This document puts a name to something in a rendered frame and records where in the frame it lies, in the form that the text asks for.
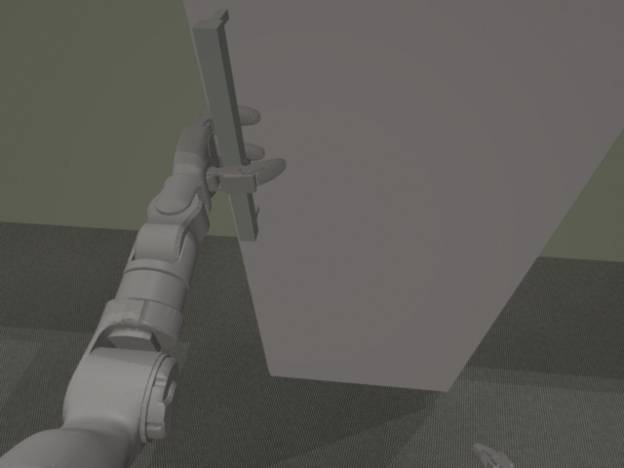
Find handle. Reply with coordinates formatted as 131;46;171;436
192;9;259;242

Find fridge door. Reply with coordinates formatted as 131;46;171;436
185;0;624;392

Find robot left hand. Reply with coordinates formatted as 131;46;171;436
172;105;286;198

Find left robot forearm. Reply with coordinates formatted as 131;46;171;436
62;175;212;423

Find robot right hand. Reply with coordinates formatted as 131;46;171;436
473;443;513;468

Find left robot upper arm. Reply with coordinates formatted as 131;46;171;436
0;347;179;468

